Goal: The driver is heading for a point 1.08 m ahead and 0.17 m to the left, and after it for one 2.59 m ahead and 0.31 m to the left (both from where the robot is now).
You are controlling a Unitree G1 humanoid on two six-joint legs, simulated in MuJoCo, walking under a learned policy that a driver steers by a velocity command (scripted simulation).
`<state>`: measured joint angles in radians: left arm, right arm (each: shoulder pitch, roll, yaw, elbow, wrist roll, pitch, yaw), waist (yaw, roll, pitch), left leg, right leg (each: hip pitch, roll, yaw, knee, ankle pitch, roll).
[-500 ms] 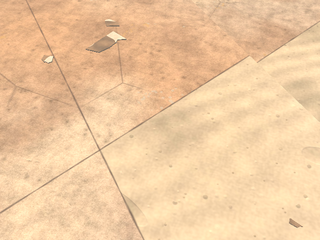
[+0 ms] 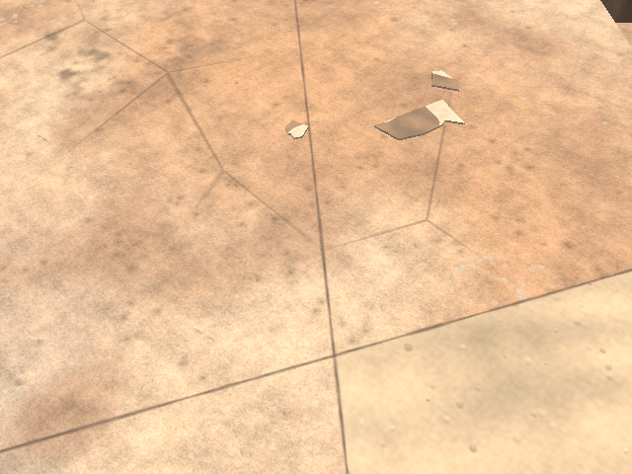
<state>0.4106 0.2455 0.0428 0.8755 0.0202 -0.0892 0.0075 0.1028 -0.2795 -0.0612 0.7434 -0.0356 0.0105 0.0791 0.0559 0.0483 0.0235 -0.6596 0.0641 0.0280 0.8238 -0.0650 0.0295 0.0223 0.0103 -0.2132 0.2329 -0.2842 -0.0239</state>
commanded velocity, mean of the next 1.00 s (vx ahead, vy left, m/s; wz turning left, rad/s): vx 0.50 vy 0.00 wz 0.34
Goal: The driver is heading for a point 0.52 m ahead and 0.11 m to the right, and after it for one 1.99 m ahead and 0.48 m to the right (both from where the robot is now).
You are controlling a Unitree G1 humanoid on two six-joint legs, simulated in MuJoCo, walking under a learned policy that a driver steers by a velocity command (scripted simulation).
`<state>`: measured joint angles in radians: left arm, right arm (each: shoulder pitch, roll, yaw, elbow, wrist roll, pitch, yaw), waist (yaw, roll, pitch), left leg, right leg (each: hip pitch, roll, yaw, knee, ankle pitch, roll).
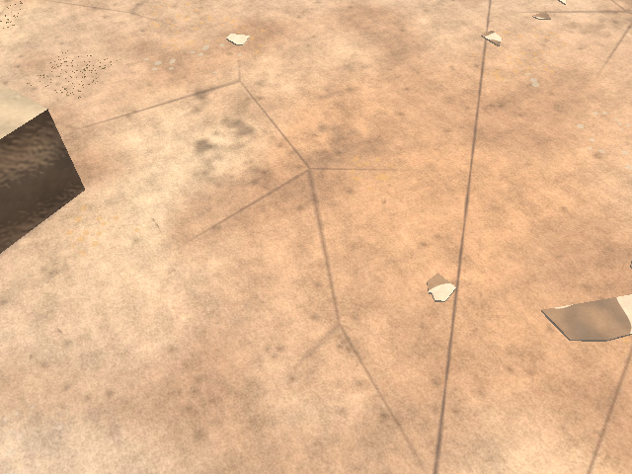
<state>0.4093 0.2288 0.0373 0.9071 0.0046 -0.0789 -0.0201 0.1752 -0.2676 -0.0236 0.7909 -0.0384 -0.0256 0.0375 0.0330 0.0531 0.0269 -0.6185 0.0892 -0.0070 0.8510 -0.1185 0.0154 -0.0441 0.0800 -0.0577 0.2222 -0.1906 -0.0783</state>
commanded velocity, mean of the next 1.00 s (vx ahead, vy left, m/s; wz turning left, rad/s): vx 0.40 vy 0.00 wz -0.31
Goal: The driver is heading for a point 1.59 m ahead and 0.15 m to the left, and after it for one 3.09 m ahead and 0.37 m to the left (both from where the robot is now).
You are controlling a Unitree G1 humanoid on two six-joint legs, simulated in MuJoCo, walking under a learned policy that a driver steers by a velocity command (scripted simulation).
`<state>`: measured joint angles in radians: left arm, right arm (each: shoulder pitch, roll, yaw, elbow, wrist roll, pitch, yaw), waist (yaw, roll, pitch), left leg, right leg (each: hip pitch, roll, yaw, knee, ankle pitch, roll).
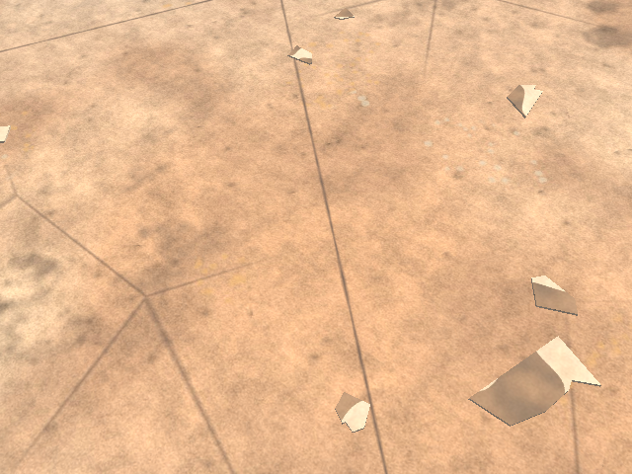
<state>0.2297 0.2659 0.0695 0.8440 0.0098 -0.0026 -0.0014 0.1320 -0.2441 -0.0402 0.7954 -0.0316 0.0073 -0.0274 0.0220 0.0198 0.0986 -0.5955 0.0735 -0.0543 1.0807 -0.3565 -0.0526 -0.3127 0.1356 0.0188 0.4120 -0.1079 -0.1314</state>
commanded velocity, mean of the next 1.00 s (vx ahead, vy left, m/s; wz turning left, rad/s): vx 0.02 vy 0.00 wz -0.13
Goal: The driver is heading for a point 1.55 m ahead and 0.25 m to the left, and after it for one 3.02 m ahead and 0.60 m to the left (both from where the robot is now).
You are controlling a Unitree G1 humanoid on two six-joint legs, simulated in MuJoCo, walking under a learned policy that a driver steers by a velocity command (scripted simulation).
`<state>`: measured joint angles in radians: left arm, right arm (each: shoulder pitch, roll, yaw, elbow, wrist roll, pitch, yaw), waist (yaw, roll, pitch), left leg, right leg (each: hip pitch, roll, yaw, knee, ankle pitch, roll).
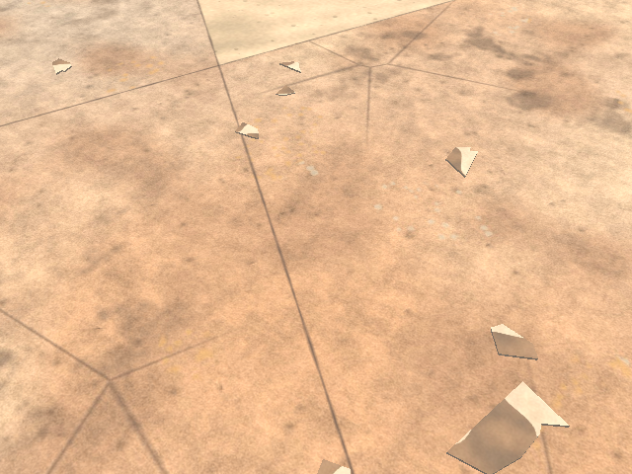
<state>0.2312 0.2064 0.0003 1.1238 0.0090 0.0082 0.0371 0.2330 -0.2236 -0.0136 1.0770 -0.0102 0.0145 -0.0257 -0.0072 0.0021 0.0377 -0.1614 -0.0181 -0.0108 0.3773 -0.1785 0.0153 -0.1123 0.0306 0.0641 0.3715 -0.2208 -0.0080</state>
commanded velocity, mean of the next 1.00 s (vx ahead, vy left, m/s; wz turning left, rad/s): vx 0.00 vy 0.00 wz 0.00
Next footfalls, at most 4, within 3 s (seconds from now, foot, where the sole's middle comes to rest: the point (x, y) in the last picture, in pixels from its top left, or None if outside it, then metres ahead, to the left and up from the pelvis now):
1.66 left None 0.41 0.05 -0.78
2.20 right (378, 389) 0.72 -0.12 -0.78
2.76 left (305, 288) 1.02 0.05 -0.78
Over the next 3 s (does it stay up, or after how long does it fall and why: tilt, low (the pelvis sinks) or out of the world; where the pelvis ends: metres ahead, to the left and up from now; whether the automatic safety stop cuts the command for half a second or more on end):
stays up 0.99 0.01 0.00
